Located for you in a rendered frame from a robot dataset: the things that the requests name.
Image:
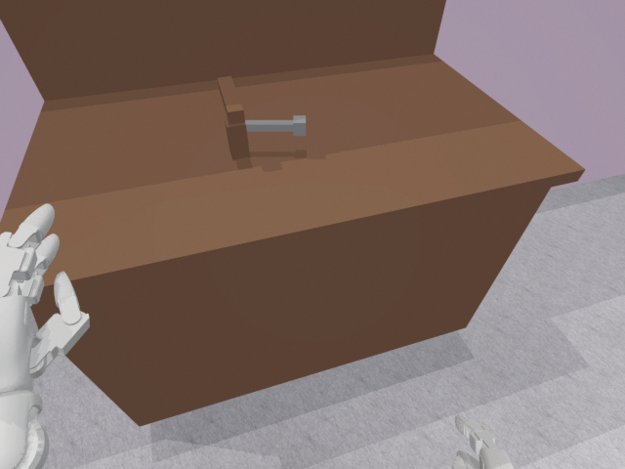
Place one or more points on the counter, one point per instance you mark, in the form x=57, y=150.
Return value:
x=215, y=262

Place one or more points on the left robot hand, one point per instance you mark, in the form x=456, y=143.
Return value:
x=24, y=259

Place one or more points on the left robot forearm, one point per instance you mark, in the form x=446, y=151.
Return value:
x=24, y=443

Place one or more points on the right robot hand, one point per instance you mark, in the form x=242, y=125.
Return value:
x=483, y=443

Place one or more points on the tap lever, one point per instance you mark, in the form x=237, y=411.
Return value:
x=297, y=125

